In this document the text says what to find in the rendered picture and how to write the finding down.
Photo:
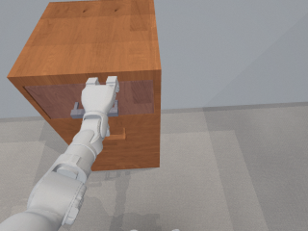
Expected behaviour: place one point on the robot left hand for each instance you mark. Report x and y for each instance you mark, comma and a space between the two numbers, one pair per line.
100, 98

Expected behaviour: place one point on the handle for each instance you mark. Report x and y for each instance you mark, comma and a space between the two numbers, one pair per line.
115, 138
79, 113

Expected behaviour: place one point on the robot left upper arm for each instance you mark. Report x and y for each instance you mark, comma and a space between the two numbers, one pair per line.
57, 202

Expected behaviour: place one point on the cabinet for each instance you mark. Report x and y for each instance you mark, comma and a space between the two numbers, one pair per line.
77, 40

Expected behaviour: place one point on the drawer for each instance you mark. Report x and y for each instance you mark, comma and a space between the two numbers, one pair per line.
134, 98

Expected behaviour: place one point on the robot left forearm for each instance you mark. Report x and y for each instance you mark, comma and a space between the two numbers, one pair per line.
77, 160

